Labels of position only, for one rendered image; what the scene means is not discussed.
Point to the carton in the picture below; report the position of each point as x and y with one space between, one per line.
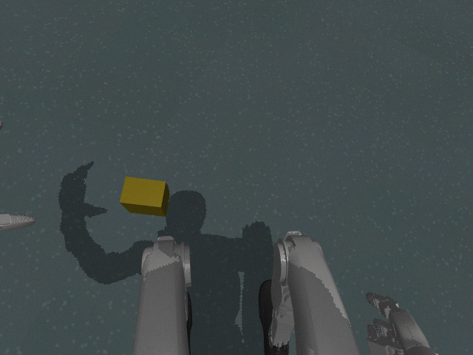
144 196

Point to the left robot hand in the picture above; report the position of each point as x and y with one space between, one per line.
14 221

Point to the right robot foot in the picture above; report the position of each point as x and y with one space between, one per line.
265 315

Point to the right robot hand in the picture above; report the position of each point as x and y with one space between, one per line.
401 333

